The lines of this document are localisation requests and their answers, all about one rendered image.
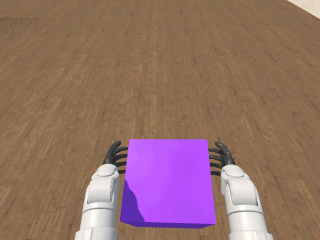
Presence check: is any right robot forearm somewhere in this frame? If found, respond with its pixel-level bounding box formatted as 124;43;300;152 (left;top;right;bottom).
220;164;274;240

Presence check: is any carton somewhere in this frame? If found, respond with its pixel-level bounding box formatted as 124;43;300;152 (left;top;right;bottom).
120;139;216;229

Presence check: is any robot left hand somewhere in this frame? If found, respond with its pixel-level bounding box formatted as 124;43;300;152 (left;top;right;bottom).
102;140;129;175

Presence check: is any left robot forearm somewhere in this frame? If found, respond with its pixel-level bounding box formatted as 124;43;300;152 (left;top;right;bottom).
74;164;120;240

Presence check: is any robot right hand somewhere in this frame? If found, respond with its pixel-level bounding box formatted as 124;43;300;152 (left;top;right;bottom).
208;141;236;176

